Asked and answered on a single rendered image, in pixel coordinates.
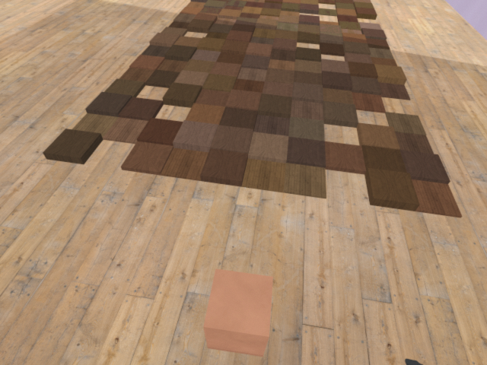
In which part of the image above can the carton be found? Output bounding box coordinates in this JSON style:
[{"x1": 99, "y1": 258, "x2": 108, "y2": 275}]
[{"x1": 203, "y1": 269, "x2": 273, "y2": 357}]

